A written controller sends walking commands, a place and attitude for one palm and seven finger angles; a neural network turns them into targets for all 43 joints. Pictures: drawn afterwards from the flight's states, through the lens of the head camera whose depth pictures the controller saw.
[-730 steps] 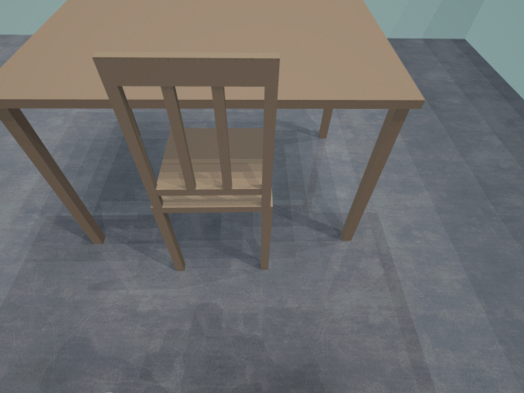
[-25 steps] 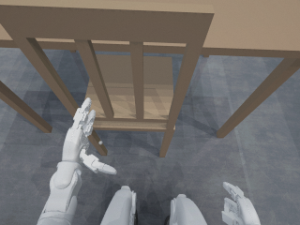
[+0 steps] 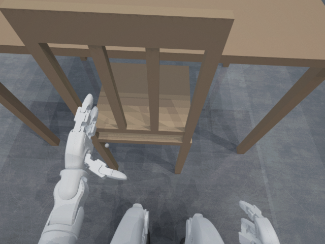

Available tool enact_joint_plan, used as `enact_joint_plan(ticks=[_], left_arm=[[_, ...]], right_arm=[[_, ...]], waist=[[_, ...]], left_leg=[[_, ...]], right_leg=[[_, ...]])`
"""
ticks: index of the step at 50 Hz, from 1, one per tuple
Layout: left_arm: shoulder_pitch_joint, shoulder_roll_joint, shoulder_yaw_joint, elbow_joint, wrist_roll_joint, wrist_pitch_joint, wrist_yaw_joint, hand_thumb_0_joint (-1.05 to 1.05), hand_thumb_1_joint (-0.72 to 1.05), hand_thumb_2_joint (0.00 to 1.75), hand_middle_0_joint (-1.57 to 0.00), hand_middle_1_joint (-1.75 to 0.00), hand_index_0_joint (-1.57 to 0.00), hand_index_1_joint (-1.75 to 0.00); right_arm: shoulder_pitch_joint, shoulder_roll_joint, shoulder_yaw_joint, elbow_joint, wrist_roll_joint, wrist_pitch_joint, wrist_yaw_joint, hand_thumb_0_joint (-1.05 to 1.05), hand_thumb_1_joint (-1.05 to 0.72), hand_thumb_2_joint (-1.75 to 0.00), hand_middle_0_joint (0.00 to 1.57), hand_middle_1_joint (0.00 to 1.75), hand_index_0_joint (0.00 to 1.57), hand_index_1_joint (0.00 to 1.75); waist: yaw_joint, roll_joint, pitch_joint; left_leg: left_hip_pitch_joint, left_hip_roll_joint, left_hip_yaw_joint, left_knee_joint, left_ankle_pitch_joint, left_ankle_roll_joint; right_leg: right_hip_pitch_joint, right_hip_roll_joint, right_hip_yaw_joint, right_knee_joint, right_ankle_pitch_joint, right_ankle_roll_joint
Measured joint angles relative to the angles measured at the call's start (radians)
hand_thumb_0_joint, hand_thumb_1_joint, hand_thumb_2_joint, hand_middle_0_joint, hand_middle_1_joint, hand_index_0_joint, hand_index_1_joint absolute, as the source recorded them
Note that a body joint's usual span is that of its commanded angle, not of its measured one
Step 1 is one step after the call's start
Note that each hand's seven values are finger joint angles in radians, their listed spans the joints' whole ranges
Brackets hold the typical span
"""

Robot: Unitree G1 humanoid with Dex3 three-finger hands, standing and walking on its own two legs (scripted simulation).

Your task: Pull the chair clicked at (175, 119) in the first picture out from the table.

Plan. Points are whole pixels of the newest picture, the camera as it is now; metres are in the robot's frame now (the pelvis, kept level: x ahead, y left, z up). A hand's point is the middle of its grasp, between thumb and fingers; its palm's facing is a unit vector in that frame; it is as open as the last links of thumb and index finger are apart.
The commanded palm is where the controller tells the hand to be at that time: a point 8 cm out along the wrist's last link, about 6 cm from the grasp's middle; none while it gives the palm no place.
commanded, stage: push the fingers through the gap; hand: left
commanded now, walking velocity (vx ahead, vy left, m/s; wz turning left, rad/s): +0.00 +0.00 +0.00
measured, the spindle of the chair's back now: (112, 96) +0.47 +0.16 +0.03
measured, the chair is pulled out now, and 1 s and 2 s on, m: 0.00 0.00 0.00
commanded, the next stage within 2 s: hook a spindle and tug to test in 1.52 s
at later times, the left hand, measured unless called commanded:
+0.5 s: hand (114, 134) +0.36 +0.14 +0.02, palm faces -0.01 -1.00 -0.04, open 17.0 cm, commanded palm +0.36 +0.19 +0.02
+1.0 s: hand (117, 113) +0.42 +0.14 +0.02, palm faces +0.02 -1.00 -0.07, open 17.0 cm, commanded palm +0.40 +0.18 +0.02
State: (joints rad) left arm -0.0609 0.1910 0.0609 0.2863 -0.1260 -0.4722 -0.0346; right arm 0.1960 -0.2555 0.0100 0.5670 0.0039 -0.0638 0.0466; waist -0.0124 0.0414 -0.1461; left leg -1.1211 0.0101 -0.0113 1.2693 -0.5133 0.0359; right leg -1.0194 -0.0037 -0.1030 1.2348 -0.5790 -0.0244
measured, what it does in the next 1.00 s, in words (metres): stands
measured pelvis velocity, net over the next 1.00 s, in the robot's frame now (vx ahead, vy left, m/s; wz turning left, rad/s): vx -0.01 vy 0.00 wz -0.01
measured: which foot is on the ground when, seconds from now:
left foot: down 0.00-1.00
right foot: down 0.00-1.00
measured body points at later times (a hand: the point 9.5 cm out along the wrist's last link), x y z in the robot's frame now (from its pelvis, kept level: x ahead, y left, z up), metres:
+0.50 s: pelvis +0.00 +0.00 +0.00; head +0.12 +0.01 +0.44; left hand +0.36 +0.20 +0.02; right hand +0.13 -0.25 -0.11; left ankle +0.05 +0.10 -0.63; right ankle +0.01 -0.11 -0.63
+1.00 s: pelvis -0.01 +0.00 -0.01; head +0.12 +0.01 +0.43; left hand +0.41 +0.20 +0.03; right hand +0.10 -0.26 -0.12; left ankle +0.05 +0.10 -0.63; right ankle +0.01 -0.11 -0.63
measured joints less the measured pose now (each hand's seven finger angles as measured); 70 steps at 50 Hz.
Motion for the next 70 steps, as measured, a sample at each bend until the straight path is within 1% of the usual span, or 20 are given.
enact_joint_plan(ticks=[5,7,11,14,16,18,20,22,24,26,30,32,35,38,40,44,48,55,63,70], left_arm=[[-0.061,0.008,0.005,0.102,-0.012,0.076,-0.044,-0.02,-0.5,0.3,-0.06,-0.08,-0.06,-0.07],[-0.062,0.008,0.003,0.099,-0.015,0.084,-0.05,-0.02,-0.5,0.3,-0.06,-0.08,-0.06,-0.07],[-0.08,0.005,0.012,0.08,-0.015,0.035,-0.03,-0.02,-0.5,0.3,-0.07,-0.08,-0.06,-0.08],[-0.13,0.009,0.035,0.116,-0.008,0.004,-0.02,-0.02,-0.5,0.3,-0.07,-0.08,-0.06,-0.08],[-0.164,0.016,0.049,0.157,-0.005,0.009,-0.024,-0.02,-0.5,0.3,-0.07,-0.08,-0.06,-0.08],[-0.183,0.022,0.055,0.189,-0.005,0.034,-0.036,-0.02,-0.5,0.3,-0.07,-0.08,-0.06,-0.08],[-0.182,0.024,0.052,0.198,-0.009,0.059,-0.047,-0.02,-0.5,0.3,-0.06,-0.08,-0.06,-0.08],[-0.171,0.021,0.048,0.195,-0.014,0.069,-0.052,-0.02,-0.5,0.3,-0.06,-0.08,-0.06,-0.07],[-0.165,0.015,0.048,0.192,-0.017,0.059,-0.047,-0.02,-0.5,0.3,-0.06,-0.08,-0.06,-0.08],[-0.175,0.01,0.055,0.198,-0.015,0.035,-0.036,-0.02,-0.5,0.3,-0.07,-0.08,-0.06,-0.08],[-0.244,0.022,0.079,0.251,-0.002,-0.008,-0.021,-0.02,-0.5,0.3,-0.07,-0.08,-0.06,-0.08],[-0.281,0.033,0.087,0.28,0.003,-0.006,-0.024,-0.02,-0.5,0.3,-0.07,-0.08,-0.06,-0.08],[-0.315,0.043,0.085,0.312,0.003,0.017,-0.039,-0.02,-0.5,0.3,-0.06,-0.08,-0.06,-0.08],[-0.332,0.038,0.083,0.337,0.001,0.04,-0.047,-0.02,-0.5,0.3,-0.06,-0.08,-0.06,-0.07],[-0.335,0.029,0.087,0.341,-0.001,0.044,-0.043,-0.02,-0.5,0.3,-0.06,-0.08,-0.06,-0.08],[-0.352,0.02,0.105,0.357,0.01,0.015,-0.017,-0.02,-0.5,0.3,-0.07,-0.08,-0.06,-0.08],[-0.403,0.038,0.123,0.413,0.029,-0.015,-0.003,-0.02,-0.5,0.3,-0.07,-0.08,-0.06,-0.08],[-0.474,0.058,0.145,0.493,0.031,0.002,-0.026,-0.02,-0.5,0.3,-0.06,-0.08,-0.06,-0.08],[-0.49,0.059,0.17,0.51,0.035,-0.024,-0.016,-0.02,-0.5,0.3,-0.07,-0.08,-0.06,-0.08],[-0.478,0.065,0.175,0.516,0.033,-0.023,-0.027,-0.02,-0.5,0.3,-0.07,-0.08,-0.06,-0.08]], right_arm=[[-0.01,-0.002,0.005,-0.002,0.013,0.01,-0.013,0.01,-0.91,-0.9,0.21,0.3,0.2,0.3],[-0.01,-0.002,0.003,-0.007,0.009,0.003,-0.02,0.01,-0.91,-0.9,0.21,0.3,0.2,0.3],[-0.003,-0.005,-0.003,0.003,-0.004,-0.018,-0.019,0.01,-0.91,-0.9,0.21,0.3,0.2,0.3],[0.001,-0.007,-0.003,0.02,-0.008,-0.017,-0.012,0.01,-0.91,-0.9,0.21,0.3,0.2,0.3],[0.003,-0.008,-0.002,0.026,-0.007,-0.008,-0.007,0.01,-0.91,-0.9,0.21,0.3,0.2,0.3],[0.006,-0.009,-0.003,0.024,-0.003,0.001,-0.004,0.01,-0.91,-0.9,0.21,0.3,0.2,0.3],[0.011,-0.01,-0.006,0.018,0.0,0.008,-0.003,0.01,-0.91,-0.9,0.21,0.3,0.2,0.3],[0.017,-0.01,-0.007,0.014,0.0,0.011,-0.005,0.01,-0.91,-0.9,0.21,0.3,0.2,0.3],[0.023,-0.01,-0.007,0.017,-0.002,0.008,-0.006,0.01,-0.91,-0.9,0.21,0.3,0.2,0.3],[0.026,-0.009,-0.005,0.025,-0.006,0.002,-0.008,0.01,-0.91,-0.9,0.21,0.3,0.2,0.3],[0.025,-0.009,-0.002,0.045,-0.013,-0.004,-0.005,0.01,-0.91,-0.9,0.21,0.3,0.2,0.3],[0.023,-0.009,-0.003,0.049,-0.013,-0.002,-0.002,0.01,-0.91,-0.9,0.21,0.3,0.2,0.3],[0.025,-0.011,-0.007,0.048,-0.01,0.005,0.001,0.01,-0.91,-0.9,0.21,0.3,0.2,0.3],[0.03,-0.014,-0.009,0.044,-0.008,0.011,0.001,0.01,-0.91,-0.9,0.21,0.3,0.2,0.3],[0.034,-0.013,-0.009,0.043,-0.01,0.012,0.002,0.01,-0.91,-0.9,0.21,0.3,0.2,0.3],[0.044,-0.012,-0.008,0.046,-0.017,0.009,0.007,0.01,-0.91,-0.9,0.21,0.3,0.2,0.3],[0.049,-0.01,-0.005,0.055,-0.02,0.012,0.013,0.01,-0.91,-0.9,0.21,0.3,0.2,0.3],[0.055,-0.015,-0.009,0.06,-0.021,0.029,0.016,0.01,-0.91,-0.9,0.21,0.3,0.2,0.3],[0.078,-0.016,-0.012,0.066,-0.025,0.036,0.023,0.01,-0.91,-0.9,0.2,0.3,0.2,0.3],[0.086,-0.015,-0.014,0.063,-0.023,0.048,0.027,0.01,-0.91,-0.9,0.21,0.3,0.2,0.3]], waist=[[-0.01,0.0,0.011],[-0.016,0.001,0.017],[-0.02,0.001,0.018],[-0.02,-0.004,0.008],[-0.022,-0.006,0.003],[-0.025,-0.004,0.003],[-0.029,0.001,0.008],[-0.03,0.005,0.013],[-0.03,0.005,0.015],[-0.03,0.002,0.015],[-0.034,-0.004,0.011],[-0.038,-0.003,0.01],[-0.043,0.002,0.012],[-0.046,0.007,0.012],[-0.048,0.008,0.012],[-0.052,0.006,0.008],[-0.058,0.001,0.003],[-0.07,0.006,0.007],[-0.075,0.006,0.001],[-0.079,0.006,0.001]], left_leg=[[-0.002,0.0,-0.005,-0.002,0.005,-0.002],[-0.001,0.002,-0.006,-0.005,0.007,-0.002],[-0.001,0.004,-0.005,-0.009,0.008,-0.003],[-0.011,0.004,-0.003,-0.004,0.006,-0.004],[-0.018,0.004,-0.001,0.001,0.005,-0.004],[-0.022,0.004,-0.001,0.003,0.004,-0.003],[-0.018,0.005,0.0,-0.001,0.006,-0.003],[-0.012,0.006,0.003,-0.009,0.008,-0.002],[-0.007,0.006,0.006,-0.016,0.01,-0.001],[-0.009,0.007,0.006,-0.018,0.012,-0.001],[-0.03,0.006,0.001,-0.002,0.01,-0.003],[-0.042,0.006,-0.002,0.008,0.008,-0.003],[-0.05,0.006,-0.002,0.011,0.008,-0.003],[-0.049,0.006,0.002,0.004,0.012,-0.001],[-0.045,0.006,0.006,-0.003,0.015,0.0],[-0.044,0.007,0.011,-0.01,0.017,0.001],[-0.058,0.008,0.009,0.001,0.015,0.0],[-0.084,0.011,0.006,0.015,0.015,-0.001],[-0.087,0.014,0.012,0.007,0.017,-0.001],[-0.081,0.016,0.012,0.004,0.016,-0.001]], right_leg=[[0.0,0.001,-0.005,-0.003,0.003,-0.003],[0.002,0.003,-0.006,-0.009,0.008,-0.003],[0.001,0.006,-0.004,-0.014,0.011,-0.003],[-0.011,0.005,-0.002,-0.005,0.008,-0.003],[-0.02,0.005,0.0,0.002,0.005,-0.004],[-0.024,0.005,0.0,0.004,0.005,-0.004],[-0.021,0.005,0.002,-0.001,0.007,-0.004],[-0.016,0.006,0.005,-0.008,0.011,-0.002],[-0.013,0.007,0.008,-0.015,0.014,-0.001],[-0.014,0.007,0.008,-0.016,0.016,-0.001],[-0.034,0.007,0.003,-0.001,0.012,-0.003],[-0.044,0.007,0.0,0.008,0.01,-0.004],[-0.051,0.006,0.0,0.011,0.01,-0.003],[-0.052,0.006,0.004,0.004,0.015,-0.001],[-0.051,0.007,0.008,-0.001,0.018,0.0],[-0.053,0.007,0.013,-0.005,0.022,0.001],[-0.067,0.008,0.011,0.007,0.018,-0.001],[-0.091,0.011,0.009,0.017,0.019,-0.003],[-0.098,0.014,0.015,0.012,0.023,-0.002],[-0.092,0.016,0.016,0.007,0.024,-0.002]])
